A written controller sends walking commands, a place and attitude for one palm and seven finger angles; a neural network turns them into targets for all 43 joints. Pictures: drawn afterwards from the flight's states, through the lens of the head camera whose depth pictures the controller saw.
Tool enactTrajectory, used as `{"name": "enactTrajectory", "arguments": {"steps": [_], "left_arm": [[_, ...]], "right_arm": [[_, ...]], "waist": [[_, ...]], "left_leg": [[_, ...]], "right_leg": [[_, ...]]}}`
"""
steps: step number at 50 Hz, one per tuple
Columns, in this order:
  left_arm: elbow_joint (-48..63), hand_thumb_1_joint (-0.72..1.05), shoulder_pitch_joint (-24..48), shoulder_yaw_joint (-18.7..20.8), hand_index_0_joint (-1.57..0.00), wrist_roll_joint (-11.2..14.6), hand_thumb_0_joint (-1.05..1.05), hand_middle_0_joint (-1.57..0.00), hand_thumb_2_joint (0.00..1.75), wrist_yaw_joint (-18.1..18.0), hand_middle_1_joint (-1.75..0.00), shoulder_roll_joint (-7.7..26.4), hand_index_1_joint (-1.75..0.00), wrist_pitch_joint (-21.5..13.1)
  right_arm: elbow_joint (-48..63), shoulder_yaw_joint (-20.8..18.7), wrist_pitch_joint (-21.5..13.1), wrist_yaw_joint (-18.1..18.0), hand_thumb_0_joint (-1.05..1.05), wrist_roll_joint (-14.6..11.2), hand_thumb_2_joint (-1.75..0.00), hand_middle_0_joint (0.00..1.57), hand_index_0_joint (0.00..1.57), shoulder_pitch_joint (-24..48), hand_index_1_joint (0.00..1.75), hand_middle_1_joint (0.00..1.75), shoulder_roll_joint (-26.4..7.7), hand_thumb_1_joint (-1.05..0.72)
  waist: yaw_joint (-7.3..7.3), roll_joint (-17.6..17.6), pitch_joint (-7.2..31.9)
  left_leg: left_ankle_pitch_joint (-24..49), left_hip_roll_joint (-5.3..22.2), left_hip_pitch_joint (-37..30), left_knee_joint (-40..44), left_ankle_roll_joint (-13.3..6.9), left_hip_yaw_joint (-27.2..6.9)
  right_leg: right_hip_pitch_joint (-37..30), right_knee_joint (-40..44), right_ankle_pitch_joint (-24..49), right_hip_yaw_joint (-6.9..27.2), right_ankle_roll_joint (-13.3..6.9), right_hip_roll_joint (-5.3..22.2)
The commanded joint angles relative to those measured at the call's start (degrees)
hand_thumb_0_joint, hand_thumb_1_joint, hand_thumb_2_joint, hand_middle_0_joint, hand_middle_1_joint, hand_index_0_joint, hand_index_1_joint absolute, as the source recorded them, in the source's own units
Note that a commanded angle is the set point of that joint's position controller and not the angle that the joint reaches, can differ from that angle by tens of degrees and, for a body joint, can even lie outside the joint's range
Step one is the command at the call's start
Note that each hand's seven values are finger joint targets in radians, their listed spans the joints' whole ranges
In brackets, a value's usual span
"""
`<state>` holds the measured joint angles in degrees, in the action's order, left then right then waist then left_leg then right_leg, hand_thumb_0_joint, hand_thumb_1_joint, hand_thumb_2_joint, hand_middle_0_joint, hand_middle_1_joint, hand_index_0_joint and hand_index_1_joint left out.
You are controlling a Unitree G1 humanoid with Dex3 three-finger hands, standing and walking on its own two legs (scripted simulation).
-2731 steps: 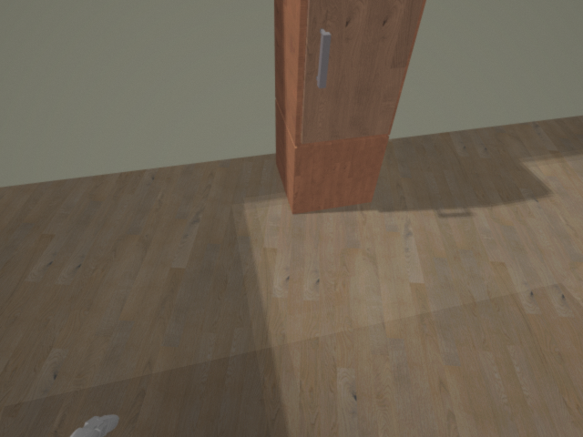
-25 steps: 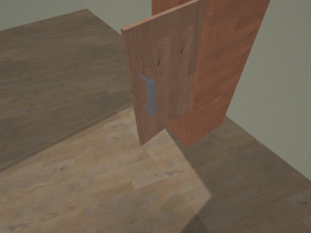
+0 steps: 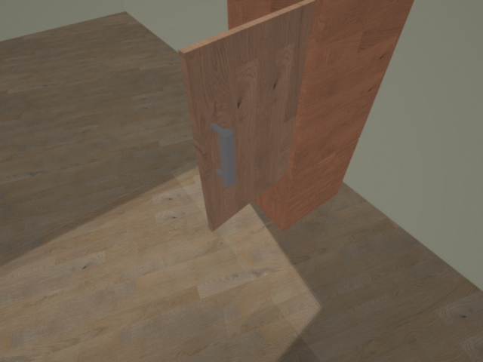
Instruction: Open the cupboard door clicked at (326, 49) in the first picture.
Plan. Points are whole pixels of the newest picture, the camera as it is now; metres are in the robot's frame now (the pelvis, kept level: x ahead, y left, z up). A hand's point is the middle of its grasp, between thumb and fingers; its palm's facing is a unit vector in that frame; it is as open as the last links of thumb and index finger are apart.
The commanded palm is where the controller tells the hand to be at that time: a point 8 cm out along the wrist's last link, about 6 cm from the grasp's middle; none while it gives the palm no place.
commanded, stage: look to check the result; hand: left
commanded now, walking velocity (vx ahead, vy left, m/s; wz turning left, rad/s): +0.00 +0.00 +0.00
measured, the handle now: (222, 155) +0.56 +0.08 -0.02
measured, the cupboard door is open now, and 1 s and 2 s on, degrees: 97 97 97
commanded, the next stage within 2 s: stand and wait in 0.40 s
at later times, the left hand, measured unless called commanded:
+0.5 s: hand out of the picture +0.05 +0.21 -0.17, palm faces +0.01 -0.96 -0.28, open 7.4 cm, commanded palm none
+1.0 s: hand out of the picture +0.07 +0.22 -0.17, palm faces -0.01 -0.96 -0.28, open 7.4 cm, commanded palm none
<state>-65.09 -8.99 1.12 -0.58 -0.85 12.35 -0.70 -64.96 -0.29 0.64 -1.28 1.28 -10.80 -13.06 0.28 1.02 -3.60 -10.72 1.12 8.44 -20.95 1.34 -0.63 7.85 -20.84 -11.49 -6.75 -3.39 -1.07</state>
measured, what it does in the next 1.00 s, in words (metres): stands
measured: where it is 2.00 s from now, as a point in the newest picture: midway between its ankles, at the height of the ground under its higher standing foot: outside the picture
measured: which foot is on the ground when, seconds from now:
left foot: down 0.00-1.00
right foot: down 0.00-1.00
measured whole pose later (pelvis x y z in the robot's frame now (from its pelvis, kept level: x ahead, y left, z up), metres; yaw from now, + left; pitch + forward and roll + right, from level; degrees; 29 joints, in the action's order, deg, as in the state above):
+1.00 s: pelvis +0.02 +0.00 +0.00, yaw -1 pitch -1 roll +0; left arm -65.2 -9.1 1.1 -0.4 -0.9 14.0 -1.0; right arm -65.3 -0.2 0.5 -1.4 1.1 -10.1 -13.8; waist 0.3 0.8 -3.6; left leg -11.6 1.3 6.5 -19.3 1.2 0.2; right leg 6.1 -18.9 -11.9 -5.9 -3.1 -1.3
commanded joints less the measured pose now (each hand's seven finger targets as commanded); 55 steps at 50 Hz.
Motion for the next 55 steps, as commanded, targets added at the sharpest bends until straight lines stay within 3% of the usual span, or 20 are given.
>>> {"name": "enactTrajectory", "arguments": {"steps": [1,5,10,13,20,28,55], "left_arm": [[2.34,0.9,-0.99,1.75,-0.2,0.16,0.0,-0.2,0.9,-0.65,-0.3,9.95,-0.3,-0.92],[2.12,0.9,-1.35,1.73,-0.2,0.18,0.0,-0.2,0.9,-0.75,-0.3,9.95,-0.3,-0.99],[1.91,0.9,-1.44,1.66,-0.2,0.14,0.0,-0.2,0.9,-0.74,-0.3,10.24,-0.3,-0.89],[1.97,0.9,-1.58,1.69,-0.2,0.22,0.0,-0.2,0.9,-0.71,-0.3,10.49,-0.3,-1.03],[1.99,0.9,-1.36,1.63,-0.2,0.2,0.0,-0.2,0.9,-0.71,-0.3,10.8,-0.3,-1.01],[2.06,0.9,-1.08,1.57,-0.2,0.24,0.0,-0.2,0.9,-0.63,-0.3,10.73,-0.3,-1.03],[2.28,0.9,-0.71,1.53,-0.2,0.26,0.0,-0.2,0.9,-0.65,-0.3,11.35,-0.3,-1.27]], "right_arm": [[2.28,-1.22,-1.06,-0.55,0.0,-0.06,-0.9,0.2,0.2,-1.32,0.3,0.3,-7.57,-0.9],[2.41,-1.29,-1.02,-0.67,0.0,-0.15,-0.9,0.2,0.2,-1.19,0.3,0.3,-7.72,-0.9],[2.25,-1.32,-0.76,-0.59,0.0,-0.17,-0.9,0.2,0.2,-1.21,0.3,0.3,-7.65,-0.9],[2.24,-1.35,-0.87,-0.62,0.0,-0.13,-0.9,0.2,0.2,-1.13,0.3,0.3,-8.19,-0.9],[2.18,-1.26,-0.93,-0.57,0.0,-0.17,-0.9,0.2,0.2,-0.74,0.3,0.3,-8.35,-0.9],[2.13,-1.16,-1.1,-0.59,0.0,-0.09,-0.9,0.2,0.2,-0.35,0.3,0.3,-8.61,-0.9],[2.28,-1.27,-1.44,-0.73,0.0,-0.32,-0.9,0.2,0.2,-0.05,0.3,0.3,-9.28,-0.9]], "waist": [[-0.17,-0.26,2.93],[-0.06,-0.58,3.46],[0.05,-1.57,1.5],[0.03,-0.53,2.86],[-0.06,-1.32,2.39],[-0.2,0.08,2.37],[-0.06,-0.82,3.76]], "left_leg": [[7.49,4.69,0.81,2.65,-2.28,-3.12],[7.97,4.82,-0.1,2.41,-2.32,-2.98],[6.49,4.68,0.17,2.64,-2.35,-2.93],[7.15,4.8,-0.45,2.48,-2.31,-2.85],[7.56,4.9,-0.47,2.96,-2.36,-2.96],[8.03,5.04,-0.5,3.56,-2.26,-3.1],[10.9,5.47,-2.32,3.83,-2.4,-3.06]], "right_leg": [[-1.66,5.1,6.22,7.98,0.14,8.7],[-1.87,4.98,8.0,7.85,0.14,8.68],[-0.57,6.04,5.2,8.11,0.3,8.52],[-1.48,5.79,6.8,8.29,0.26,8.67],[-1.51,5.74,7.27,8.13,0.34,8.53],[-1.92,5.55,7.91,8.4,0.23,8.45],[-3.05,4.98,12.4,8.01,0.27,8.62]]}}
